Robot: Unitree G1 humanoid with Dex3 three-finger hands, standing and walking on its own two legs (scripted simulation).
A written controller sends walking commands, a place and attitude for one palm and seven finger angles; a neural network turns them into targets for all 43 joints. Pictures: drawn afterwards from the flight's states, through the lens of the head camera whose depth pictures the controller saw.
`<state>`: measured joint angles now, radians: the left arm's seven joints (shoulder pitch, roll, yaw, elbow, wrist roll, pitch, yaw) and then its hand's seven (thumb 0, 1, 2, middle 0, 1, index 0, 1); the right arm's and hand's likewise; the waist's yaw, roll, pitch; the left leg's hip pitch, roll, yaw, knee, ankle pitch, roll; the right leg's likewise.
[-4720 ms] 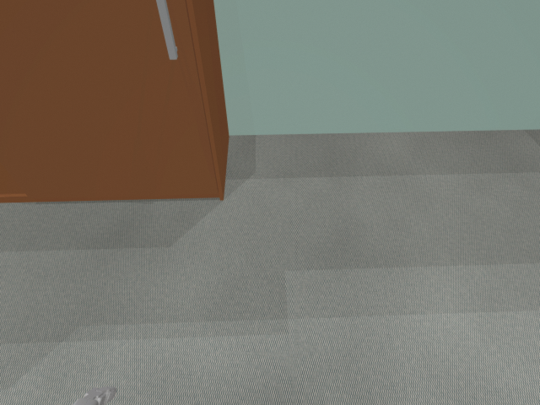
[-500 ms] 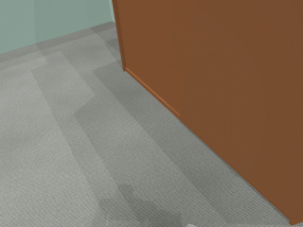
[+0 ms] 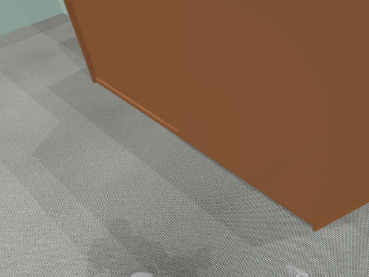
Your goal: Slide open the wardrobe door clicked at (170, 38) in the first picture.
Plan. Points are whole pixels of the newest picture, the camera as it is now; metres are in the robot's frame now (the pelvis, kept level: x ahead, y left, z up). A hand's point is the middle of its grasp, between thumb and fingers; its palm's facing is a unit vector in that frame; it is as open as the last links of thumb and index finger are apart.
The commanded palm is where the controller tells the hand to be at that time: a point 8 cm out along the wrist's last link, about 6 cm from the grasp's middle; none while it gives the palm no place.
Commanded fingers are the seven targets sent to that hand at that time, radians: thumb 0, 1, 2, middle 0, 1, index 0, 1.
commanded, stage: turn to face it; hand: right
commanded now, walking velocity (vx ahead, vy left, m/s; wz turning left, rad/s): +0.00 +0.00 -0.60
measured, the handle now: out of the picture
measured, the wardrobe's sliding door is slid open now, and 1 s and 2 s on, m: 0.00 0.00 0.00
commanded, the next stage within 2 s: take the last steps up to it in 0.90 s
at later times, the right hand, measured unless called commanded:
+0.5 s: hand out of the picture -0.06 -0.21 -0.19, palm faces +0.37 +0.89 -0.26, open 7.3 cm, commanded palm none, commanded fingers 0.00 -0.90 -0.90 0.20 0.30 0.20 0.30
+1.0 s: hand out of the picture -0.01 -0.18 -0.14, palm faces +0.51 +0.82 -0.27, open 7.3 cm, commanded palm none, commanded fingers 0.00 -0.90 -0.90 0.20 0.30 0.20 0.30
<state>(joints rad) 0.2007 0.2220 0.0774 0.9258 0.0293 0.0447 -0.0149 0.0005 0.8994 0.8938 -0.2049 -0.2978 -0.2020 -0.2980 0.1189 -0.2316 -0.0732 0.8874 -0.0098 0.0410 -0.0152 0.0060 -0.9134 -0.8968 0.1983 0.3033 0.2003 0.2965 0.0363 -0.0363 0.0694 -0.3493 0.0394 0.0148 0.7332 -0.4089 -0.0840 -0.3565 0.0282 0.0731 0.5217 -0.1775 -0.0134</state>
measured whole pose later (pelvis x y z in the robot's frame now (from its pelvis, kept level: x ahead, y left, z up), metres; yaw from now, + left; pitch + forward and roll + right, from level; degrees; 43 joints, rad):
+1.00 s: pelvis +0.01 +0.03 +0.00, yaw -32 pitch -1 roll -2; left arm 0.18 0.24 0.08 0.97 0.02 0.08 -0.01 0.00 0.90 0.89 -0.20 -0.30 -0.20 -0.30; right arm 0.19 -0.17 -0.02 0.91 -0.02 0.00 -0.01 0.00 -0.91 -0.90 0.20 0.30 0.20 0.30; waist 0.02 -0.05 0.08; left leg -0.23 0.06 0.13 0.56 -0.32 0.03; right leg -0.43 0.02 0.04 1.08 -0.45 0.03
